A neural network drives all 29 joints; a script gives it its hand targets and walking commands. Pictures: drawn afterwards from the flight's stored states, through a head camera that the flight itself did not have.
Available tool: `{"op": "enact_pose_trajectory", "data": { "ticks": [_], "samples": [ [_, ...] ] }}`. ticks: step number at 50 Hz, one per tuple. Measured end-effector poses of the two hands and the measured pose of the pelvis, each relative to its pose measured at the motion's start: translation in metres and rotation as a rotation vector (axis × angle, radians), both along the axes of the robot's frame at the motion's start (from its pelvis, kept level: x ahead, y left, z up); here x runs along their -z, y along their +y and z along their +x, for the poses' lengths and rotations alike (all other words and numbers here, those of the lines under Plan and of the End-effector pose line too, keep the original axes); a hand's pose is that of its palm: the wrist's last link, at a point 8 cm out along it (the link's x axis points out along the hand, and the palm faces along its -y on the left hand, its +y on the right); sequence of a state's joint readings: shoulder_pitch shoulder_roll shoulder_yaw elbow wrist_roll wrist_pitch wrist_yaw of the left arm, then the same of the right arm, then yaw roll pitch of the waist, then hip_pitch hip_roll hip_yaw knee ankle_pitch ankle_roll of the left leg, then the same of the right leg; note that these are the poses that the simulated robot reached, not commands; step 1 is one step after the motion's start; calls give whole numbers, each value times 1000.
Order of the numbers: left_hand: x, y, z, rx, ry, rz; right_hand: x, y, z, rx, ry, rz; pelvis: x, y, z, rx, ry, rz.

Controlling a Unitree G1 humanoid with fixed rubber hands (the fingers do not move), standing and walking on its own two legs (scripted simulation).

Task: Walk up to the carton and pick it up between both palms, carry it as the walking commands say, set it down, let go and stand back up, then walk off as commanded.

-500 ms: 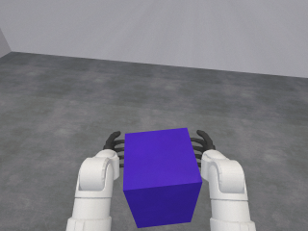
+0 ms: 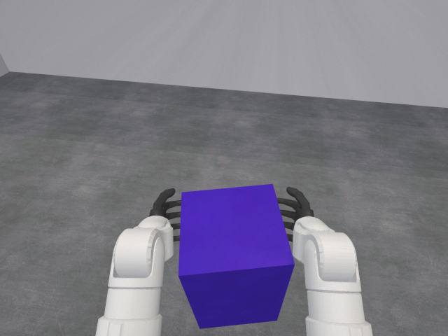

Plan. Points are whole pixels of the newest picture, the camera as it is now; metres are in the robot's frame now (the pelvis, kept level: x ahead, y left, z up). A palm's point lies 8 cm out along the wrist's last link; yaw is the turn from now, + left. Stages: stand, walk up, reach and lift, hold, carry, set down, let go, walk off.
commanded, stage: carry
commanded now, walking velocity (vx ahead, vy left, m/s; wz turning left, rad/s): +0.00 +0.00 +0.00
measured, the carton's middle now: (233, 262) +0.27 +0.00 +0.02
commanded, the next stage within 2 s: none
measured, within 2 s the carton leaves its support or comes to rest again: neither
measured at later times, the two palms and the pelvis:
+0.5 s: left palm (163, 226) +0.29 +0.12 +0.09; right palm (306, 226) +0.30 -0.12 +0.10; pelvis +0.00 +0.00 +0.00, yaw +0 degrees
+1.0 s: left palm (161, 225) +0.30 +0.12 +0.09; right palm (304, 226) +0.30 -0.12 +0.10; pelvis +0.00 +0.00 +0.00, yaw -1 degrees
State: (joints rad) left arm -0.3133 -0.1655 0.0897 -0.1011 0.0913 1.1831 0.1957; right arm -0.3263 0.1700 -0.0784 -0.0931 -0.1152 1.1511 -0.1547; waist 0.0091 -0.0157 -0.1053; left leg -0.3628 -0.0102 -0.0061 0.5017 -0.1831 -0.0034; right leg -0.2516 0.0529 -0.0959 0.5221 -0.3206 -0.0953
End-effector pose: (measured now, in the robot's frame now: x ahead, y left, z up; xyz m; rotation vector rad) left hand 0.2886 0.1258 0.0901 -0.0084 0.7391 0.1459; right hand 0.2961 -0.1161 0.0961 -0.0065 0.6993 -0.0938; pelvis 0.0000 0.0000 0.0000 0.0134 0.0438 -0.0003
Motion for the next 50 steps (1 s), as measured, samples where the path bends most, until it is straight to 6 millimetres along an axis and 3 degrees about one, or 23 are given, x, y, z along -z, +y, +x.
{"op": "enact_pose_trajectory", "data": {
  "ticks": [21,50],
  "samples": [
    [0,-7,6,7,-5,-1,1,-7,4,8,-2,0,1,-5,4,7,-1,3],
    [0,-2,6,8,-13,-7,0,-2,3,12,-6,-5,0,1,3,12,-3,2]
  ]
}}
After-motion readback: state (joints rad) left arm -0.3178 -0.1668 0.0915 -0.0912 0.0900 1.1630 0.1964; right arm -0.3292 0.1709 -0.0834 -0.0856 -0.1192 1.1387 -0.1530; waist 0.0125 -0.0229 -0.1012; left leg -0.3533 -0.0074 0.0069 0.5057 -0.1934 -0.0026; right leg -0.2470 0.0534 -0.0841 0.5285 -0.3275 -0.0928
